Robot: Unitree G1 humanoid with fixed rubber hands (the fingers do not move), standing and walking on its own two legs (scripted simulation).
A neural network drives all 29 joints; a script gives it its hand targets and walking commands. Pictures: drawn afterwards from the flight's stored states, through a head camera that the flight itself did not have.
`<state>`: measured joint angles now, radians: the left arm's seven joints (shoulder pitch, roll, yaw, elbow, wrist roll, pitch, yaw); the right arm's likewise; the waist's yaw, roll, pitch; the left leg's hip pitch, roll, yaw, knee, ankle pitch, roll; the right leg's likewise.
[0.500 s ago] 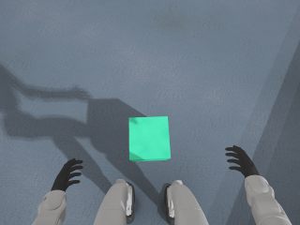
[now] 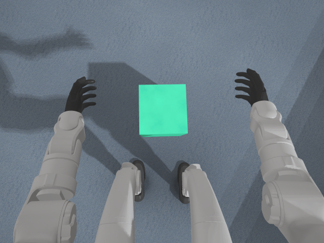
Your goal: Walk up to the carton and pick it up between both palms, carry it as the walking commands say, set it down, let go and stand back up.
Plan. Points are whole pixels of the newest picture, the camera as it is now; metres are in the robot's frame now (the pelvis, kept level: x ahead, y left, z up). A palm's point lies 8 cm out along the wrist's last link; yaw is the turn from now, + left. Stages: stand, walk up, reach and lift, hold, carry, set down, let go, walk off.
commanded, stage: reach and lift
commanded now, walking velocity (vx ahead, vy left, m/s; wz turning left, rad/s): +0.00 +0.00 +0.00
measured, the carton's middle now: (161, 113) +0.46 -0.01 -0.56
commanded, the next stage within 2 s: none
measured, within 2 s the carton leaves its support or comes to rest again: neither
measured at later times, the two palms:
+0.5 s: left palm (103, 74) +0.50 +0.17 -0.15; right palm (247, 77) +0.49 -0.23 -0.15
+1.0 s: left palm (109, 101) +0.46 +0.19 -0.33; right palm (210, 99) +0.47 -0.18 -0.34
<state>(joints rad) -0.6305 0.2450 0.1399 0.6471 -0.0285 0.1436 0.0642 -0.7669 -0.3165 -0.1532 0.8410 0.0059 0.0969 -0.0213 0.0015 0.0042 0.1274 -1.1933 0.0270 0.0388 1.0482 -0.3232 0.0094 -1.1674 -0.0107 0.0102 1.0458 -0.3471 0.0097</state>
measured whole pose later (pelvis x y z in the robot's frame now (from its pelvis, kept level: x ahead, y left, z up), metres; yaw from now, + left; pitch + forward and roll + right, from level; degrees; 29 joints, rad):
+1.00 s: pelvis -0.06 +0.00 -0.16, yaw +0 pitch +36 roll +0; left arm -1.23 0.29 0.25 0.76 -0.11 0.15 0.17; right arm -1.33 -0.30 -0.21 0.91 0.06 0.14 -0.11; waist 0.00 0.00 0.38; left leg -1.87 0.01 0.02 1.66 -0.42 0.01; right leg -1.86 0.01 0.05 1.68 -0.45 0.02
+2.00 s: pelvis -0.06 -0.01 -0.28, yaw +1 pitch +32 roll +0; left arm -1.44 0.39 0.05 1.01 -0.27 0.07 0.16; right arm -1.52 -0.39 -0.07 1.14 0.18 0.04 -0.11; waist 0.00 0.01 0.52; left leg -2.15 -0.01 0.00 2.05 -0.47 -0.01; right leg -2.13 0.01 0.03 2.08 -0.52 0.02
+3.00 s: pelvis -0.06 -0.01 -0.29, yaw +1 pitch +33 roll +0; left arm -1.52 0.24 0.25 1.08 -0.08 0.12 0.12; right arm -1.55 -0.34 -0.13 1.15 0.12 0.15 -0.07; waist 0.00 0.01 0.45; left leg -2.19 -0.02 -0.01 2.08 -0.47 -0.01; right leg -2.17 0.01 0.03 2.11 -0.52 0.02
